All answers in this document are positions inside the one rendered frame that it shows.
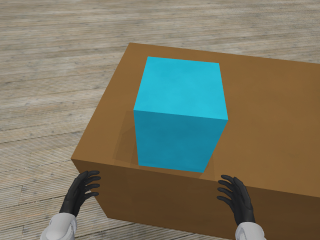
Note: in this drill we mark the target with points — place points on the robot right forearm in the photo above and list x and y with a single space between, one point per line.
249 231

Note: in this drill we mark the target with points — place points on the pedestal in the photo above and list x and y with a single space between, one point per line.
271 142

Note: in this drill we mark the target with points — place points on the left robot hand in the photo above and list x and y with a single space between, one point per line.
76 196

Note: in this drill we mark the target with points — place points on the robot left forearm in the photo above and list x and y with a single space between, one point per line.
62 226

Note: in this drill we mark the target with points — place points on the right robot hand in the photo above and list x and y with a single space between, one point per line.
240 202

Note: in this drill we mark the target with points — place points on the carton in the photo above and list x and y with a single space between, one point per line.
179 114

